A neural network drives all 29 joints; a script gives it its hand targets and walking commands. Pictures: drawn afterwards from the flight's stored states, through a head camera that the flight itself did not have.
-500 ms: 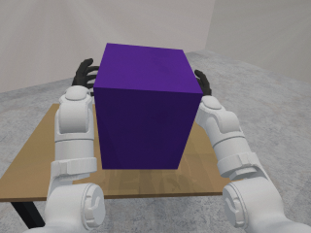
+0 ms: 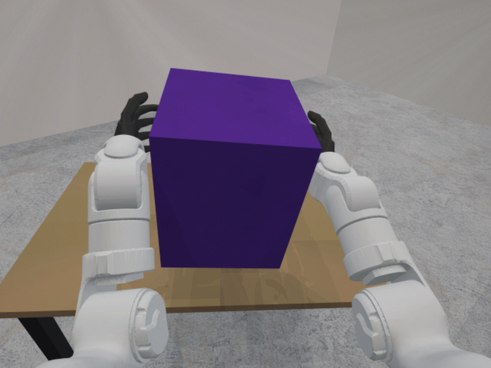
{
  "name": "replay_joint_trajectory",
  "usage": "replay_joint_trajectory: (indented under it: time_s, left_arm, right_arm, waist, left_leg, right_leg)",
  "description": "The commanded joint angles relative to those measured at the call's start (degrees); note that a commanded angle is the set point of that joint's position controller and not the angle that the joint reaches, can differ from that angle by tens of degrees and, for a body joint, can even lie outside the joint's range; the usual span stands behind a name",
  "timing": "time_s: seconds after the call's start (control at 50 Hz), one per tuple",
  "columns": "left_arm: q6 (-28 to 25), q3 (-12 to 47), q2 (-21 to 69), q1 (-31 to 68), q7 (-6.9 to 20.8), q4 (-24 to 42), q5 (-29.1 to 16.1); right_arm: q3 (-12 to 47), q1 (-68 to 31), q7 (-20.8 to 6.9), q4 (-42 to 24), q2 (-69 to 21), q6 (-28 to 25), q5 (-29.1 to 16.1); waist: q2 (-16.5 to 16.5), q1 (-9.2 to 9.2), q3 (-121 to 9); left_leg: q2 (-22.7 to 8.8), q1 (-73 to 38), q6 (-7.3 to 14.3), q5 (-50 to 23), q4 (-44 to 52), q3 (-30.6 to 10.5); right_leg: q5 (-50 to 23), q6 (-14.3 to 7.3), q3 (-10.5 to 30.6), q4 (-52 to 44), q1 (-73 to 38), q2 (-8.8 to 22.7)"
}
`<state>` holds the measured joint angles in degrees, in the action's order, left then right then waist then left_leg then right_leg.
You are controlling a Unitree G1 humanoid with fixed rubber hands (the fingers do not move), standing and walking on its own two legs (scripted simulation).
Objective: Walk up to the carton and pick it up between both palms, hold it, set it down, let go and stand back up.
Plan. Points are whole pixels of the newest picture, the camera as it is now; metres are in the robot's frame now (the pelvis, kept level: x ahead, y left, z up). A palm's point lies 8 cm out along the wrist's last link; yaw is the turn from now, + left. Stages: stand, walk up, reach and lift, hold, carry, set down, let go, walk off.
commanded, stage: hold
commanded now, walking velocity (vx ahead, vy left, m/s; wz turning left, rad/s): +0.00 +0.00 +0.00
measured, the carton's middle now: (226, 171) +0.39 +0.01 +0.20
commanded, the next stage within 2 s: none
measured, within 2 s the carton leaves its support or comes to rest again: neither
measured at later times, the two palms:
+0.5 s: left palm (130, 149) +0.36 +0.15 +0.25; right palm (320, 161) +0.36 -0.14 +0.23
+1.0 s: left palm (125, 142) +0.37 +0.16 +0.26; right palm (317, 157) +0.36 -0.13 +0.24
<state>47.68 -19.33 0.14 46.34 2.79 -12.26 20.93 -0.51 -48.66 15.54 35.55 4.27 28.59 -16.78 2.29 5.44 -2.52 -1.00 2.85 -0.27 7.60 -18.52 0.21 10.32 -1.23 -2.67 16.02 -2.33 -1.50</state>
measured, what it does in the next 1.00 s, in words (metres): stands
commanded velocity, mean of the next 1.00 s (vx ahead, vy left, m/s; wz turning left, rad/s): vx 0.00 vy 0.00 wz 0.00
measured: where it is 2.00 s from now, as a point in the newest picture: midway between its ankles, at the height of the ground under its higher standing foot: outside the picture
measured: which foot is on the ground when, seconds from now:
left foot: down 0.00-1.00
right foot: down 0.00-1.00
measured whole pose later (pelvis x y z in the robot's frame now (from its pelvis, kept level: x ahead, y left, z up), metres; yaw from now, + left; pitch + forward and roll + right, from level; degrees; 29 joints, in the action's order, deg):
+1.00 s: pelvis +0.00 +0.00 +0.00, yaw +0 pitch -8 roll -1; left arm 47.3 -18.6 -0.4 46.4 2.4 -12.3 20.4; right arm 0.2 -48.6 15.4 36.0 4.4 27.3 -16.9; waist 3.1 5.6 -2.8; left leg -0.9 3.0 -0.1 7.8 -18.8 0.3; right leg 9.9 -0.9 -2.5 15.2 -2.6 -1.4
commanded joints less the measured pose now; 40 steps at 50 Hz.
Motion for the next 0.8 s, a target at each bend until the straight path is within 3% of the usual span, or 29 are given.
replay_joint_trajectory:
  time_s: [0.0, 0.02, 0.06, 0.08, 0.12, 0.14, 0.16, 0.18, 0.2, 0.28, 0.3, 0.34, 0.36, 0.38, 0.42, 0.44, 0.46, 0.48, 0.5, 0.54, 0.58, 0.6, 0.62, 0.64, 0.66, 0.68, 0.7, 0.72, 0.78]
  left_arm:
    - [-2.93, 24.08, 34.00, 34.28, 7.99, 3.24, -10.69]
    - [-3.44, 25.53, 34.25, 35.93, 7.71, 4.86, -11.31]
    - [-3.22, 23.74, 34.08, 31.80, 7.75, 0.45, -10.30]
    - [-3.69, 24.73, 34.10, 32.78, 7.48, 3.79, -11.10]
    - [-3.34, 22.69, 32.63, 30.46, 7.89, 1.90, -10.64]
    - [-3.32, 23.82, 33.36, 31.60, 7.62, 3.24, -10.72]
    - [-3.26, 23.18, 33.00, 30.18, 7.59, 3.43, -10.61]
    - [-3.02, 24.22, 33.03, 30.62, 7.65, 5.34, -11.31]
    - [-2.78, 24.79, 32.03, 29.66, 7.70, 5.83, -10.86]
    - [-1.90, 25.09, 32.22, 29.25, 8.43, 7.97, -10.77]
    - [-1.50, 22.96, 30.74, 28.06, 8.53, 6.75, -9.52]
    - [-2.18, 27.39, 33.30, 30.78, 8.73, 10.29, -12.08]
    - [-2.35, 27.63, 33.28, 30.12, 8.47, 9.50, -12.32]
    - [-1.95, 26.27, 33.21, 28.79, 8.13, 9.65, -11.46]
    - [-1.33, 22.38, 31.11, 27.53, 8.60, 6.61, -9.24]
    - [-1.44, 26.27, 32.57, 28.00, 8.69, 11.23, -11.03]
    - [-1.47, 27.07, 34.01, 28.40, 8.45, 10.89, -11.73]
    - [-1.82, 25.83, 32.72, 30.95, 8.28, 10.55, -11.17]
    - [-1.41, 24.52, 31.83, 27.62, 8.31, 8.82, -10.02]
    - [-1.19, 26.18, 31.77, 29.03, 8.26, 9.77, -11.00]
    - [-0.97, 25.70, 33.05, 29.88, 8.21, 7.67, -10.21]
    - [-1.14, 26.02, 33.53, 29.87, 8.13, 8.07, -10.76]
    - [-1.05, 25.27, 33.27, 30.35, 8.49, 4.06, -9.13]
    - [-0.99, 24.63, 33.66, 30.92, 8.59, 3.30, -9.29]
    - [-1.26, 24.83, 33.34, 32.01, 8.50, 3.37, -9.03]
    - [-1.55, 24.91, 35.13, 32.28, 8.41, 3.72, -9.50]
    - [-1.99, 24.93, 35.35, 34.30, 8.44, 1.81, -9.89]
    - [-2.48, 25.55, 36.02, 35.46, 7.98, 1.21, -10.03]
    - [-3.60, 22.85, 33.17, 34.34, 7.21, 0.58, -10.42]
  right_arm:
    - [15.91, -48.07, -6.63, -18.21, -34.07, -4.61, -5.66]
    - [17.31, -48.55, -6.10, -18.21, -34.58, -4.45, -5.93]
    - [17.73, -48.20, -5.79, -19.57, -34.61, -4.36, -5.65]
    - [19.44, -49.22, -5.65, -22.78, -36.08, -5.02, -6.69]
    - [19.16, -47.91, -5.37, -21.94, -35.02, -4.58, -6.50]
    - [20.11, -48.86, -5.04, -23.55, -36.20, -5.11, -7.38]
    - [19.78, -46.28, -4.93, -21.41, -35.15, -4.50, -7.30]
    - [19.80, -46.71, -4.82, -23.27, -34.02, -4.83, -8.47]
    - [20.82, -44.63, -4.54, -22.69, -34.30, -4.23, -8.48]
    - [20.20, -43.33, -3.89, -22.91, -34.25, -3.47, -8.85]
    - [21.31, -44.14, -3.94, -24.35, -34.52, -3.19, -9.17]
    - [20.74, -42.98, -3.58, -24.63, -35.01, -3.18, -9.24]
    - [21.32, -44.17, -3.68, -26.34, -34.90, -3.41, -9.54]
    - [21.19, -43.86, -3.64, -25.65, -34.73, -3.22, -9.58]
    - [20.59, -41.49, -3.74, -21.01, -34.70, -1.98, -8.72]
    - [22.27, -41.85, -3.84, -26.29, -35.64, -2.95, -9.40]
    - [23.25, -43.92, -3.67, -28.34, -34.92, -3.18, -10.00]
    - [22.18, -44.52, -3.89, -25.21, -35.33, -2.73, -9.53]
    - [22.59, -44.74, -3.90, -26.62, -35.16, -2.92, -9.68]
    - [21.06, -44.46, -4.01, -25.64, -34.29, -3.07, -9.02]
    - [19.24, -42.21, -4.81, -20.53, -34.18, -2.32, -7.67]
    - [19.01, -43.57, -5.15, -21.84, -33.58, -2.58, -7.28]
    - [16.76, -43.34, -5.42, -18.24, -32.31, -2.10, -6.50]
    - [16.48, -45.67, -5.71, -20.10, -32.81, -2.89, -5.51]
    - [15.76, -44.54, -5.98, -17.51, -31.77, -2.83, -4.80]
    - [15.84, -46.68, -6.27, -19.29, -32.47, -3.63, -5.34]
    - [14.60, -46.47, -6.33, -16.29, -32.05, -3.54, -4.31]
    - [13.29, -47.34, -6.58, -15.62, -32.60, -3.97, -3.62]
    - [16.06, -48.24, -7.21, -17.39, -34.93, -4.47, -4.69]
  waist:
    - [-4.24, 0.37, -19.59]
    - [-3.13, 0.66, -20.63]
    - [-2.16, 0.22, -19.25]
    - [-2.19, -0.54, -22.35]
    - [-0.81, -1.00, -20.50]
    - [-2.32, -0.62, -22.52]
    - [-0.64, -0.17, -20.12]
    - [-3.20, 0.51, -22.09]
    - [-2.68, 0.20, -20.07]
    - [-3.56, 1.42, -19.21]
    - [-1.43, -0.13, -18.94]
    - [-3.60, 2.73, -21.03]
    - [-2.43, 1.23, -20.92]
    - [-3.77, 0.63, -19.71]
    - [-2.20, -0.07, -15.47]
    - [-3.61, 0.48, -21.14]
    - [-3.47, 0.98, -22.45]
    - [-3.20, 0.21, -19.81]
    - [-2.42, -0.89, -18.70]
    - [-3.62, 1.39, -18.90]
    - [-4.68, 1.19, -15.03]
    - [-5.20, 1.02, -17.19]
    - [-4.00, 1.49, -12.08]
    - [-4.15, 1.23, -15.74]
    - [-4.81, 1.85, -14.21]
    - [-4.79, 0.84, -16.32]
    - [-4.55, 2.31, -14.93]
    - [-6.05, 2.33, -16.62]
    - [-1.20, -1.41, -17.97]
  left_leg:
    - [2.61, -7.40, -0.35, -5.58, 1.75, 0.68]
    - [2.70, -8.31, -0.75, -9.68, 0.62, 0.78]
    - [3.06, -8.81, -0.17, -8.72, 0.99, 1.24]
    - [3.57, -9.13, -0.09, -10.60, -0.60, 1.04]
    - [2.81, -8.38, 0.54, -9.15, 0.15, 0.56]
    - [3.33, -9.70, -0.21, -11.16, -0.91, 0.76]
    - [3.13, -9.01, -0.11, -10.55, -0.44, 0.44]
    - [3.11, -11.61, -0.99, -13.00, -1.24, 0.84]
    - [3.21, -10.32, -0.59, -13.84, -1.26, 0.65]
    - [3.24, -11.29, -1.07, -14.87, -1.32, 0.41]
    - [3.40, -10.33, -0.31, -13.48, -1.16, 0.28]
    - [3.28, -11.51, -1.57, -14.82, -1.60, 0.39]
    - [3.11, -10.74, -1.30, -14.88, -1.71, 0.21]
    - [2.91, -11.24, -1.48, -15.48, -1.92, -0.02]
    - [3.08, -9.99, -0.27, -10.44, 0.00, 0.39]
    - [3.42, -11.02, -1.27, -14.86, -1.18, 0.71]
    - [3.15, -11.51, -1.13, -17.38, -1.80, 0.42]
    - [3.43, -11.85, -1.36, -15.50, -1.34, 0.67]
    - [3.39, -11.52, -0.81, -13.95, -1.61, 0.72]
    - [2.65, -11.31, -1.12, -12.48, -0.77, 0.01]
    - [2.81, -9.59, -1.16, -9.49, 0.46, 0.78]
    - [2.81, -8.69, -0.97, -8.39, 0.49, 0.60]
    - [2.61, -7.40, -0.82, -4.22, 1.75, 0.71]
    - [2.10, -7.97, -0.50, -3.22, 2.28, 0.86]
    - [2.05, -6.77, -0.72, -1.18, 2.80, 0.75]
    - [2.38, -6.48, -0.58, -3.08, 2.73, 0.94]
    - [2.14, -6.35, -0.98, -1.42, 2.69, 0.41]
    - [2.06, -7.06, -0.77, -0.48, 3.10, 0.38]
    - [2.64, -6.32, 0.39, -3.39, 1.79, 0.62]
  right_leg:
    - [-6.47, 3.64, -0.26, -2.52, 2.48, -2.30]
    - [-8.94, 4.05, -0.54, -1.87, 0.90, -3.05]
    - [-9.59, 4.74, -0.80, -2.56, 1.12, -2.72]
    - [-12.64, 5.10, -0.19, -1.47, 0.25, -2.42]
    - [-12.73, 5.62, 0.39, -1.98, 1.04, -2.05]
    - [-14.16, 5.63, -0.16, -1.76, 1.16, -1.98]
    - [-14.25, 5.66, 0.10, -1.82, 0.83, -2.21]
    - [-15.69, 5.23, -0.20, -1.61, 0.57, -2.44]
    - [-18.51, 5.70, 1.28, -1.66, 0.43, -1.48]
    - [-18.85, 5.65, 0.27, -1.69, -0.08, -2.00]
    - [-19.52, 5.81, 0.20, -1.65, -1.10, -1.94]
    - [-19.76, 5.86, -0.03, -1.47, -0.77, -2.03]
    - [-19.59, 5.77, -0.21, -1.09, -0.06, -2.31]
    - [-20.04, 5.76, 0.49, -1.14, 0.93, -1.98]
    - [-16.05, 5.73, 0.20, -2.14, 0.78, -1.81]
    - [-20.01, 5.56, 0.55, -1.15, -2.13, -2.04]
    - [-22.60, 5.42, 0.50, -0.74, -2.49, -2.52]
    - [-18.84, 5.64, 0.16, -1.18, 0.26, -2.39]
    - [-19.17, 6.10, 0.71, -1.63, -0.31, -1.84]
    - [-16.46, 5.50, 0.30, -1.68, 1.23, -1.77]
    - [-11.39, 4.66, -0.14, -2.54, 2.73, -1.97]
    - [-9.26, 4.08, -0.11, -2.17, 2.12, -2.49]
    - [-5.07, 4.47, -0.99, -2.95, 5.12, -2.46]
    - [-3.32, 3.73, -0.68, -3.19, 4.44, -2.48]
    - [-1.58, 3.41, -0.87, -3.07, 4.04, -2.51]
    - [-2.73, 3.47, -1.16, -2.48, 2.73, -3.09]
    - [-1.56, 3.32, -1.12, -2.89, 3.74, -3.01]
    - [-0.35, 2.91, -1.23, -3.25, 4.31, -2.67]
    - [-4.28, 3.99, -0.86, -2.52, 4.15, -2.99]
